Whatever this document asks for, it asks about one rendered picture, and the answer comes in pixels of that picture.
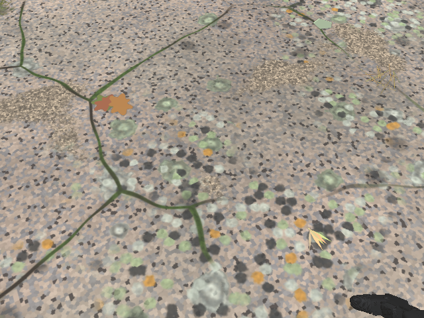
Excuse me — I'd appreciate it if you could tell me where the right robot hand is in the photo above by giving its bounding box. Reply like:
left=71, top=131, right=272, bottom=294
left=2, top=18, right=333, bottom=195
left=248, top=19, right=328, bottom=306
left=350, top=293, right=424, bottom=318

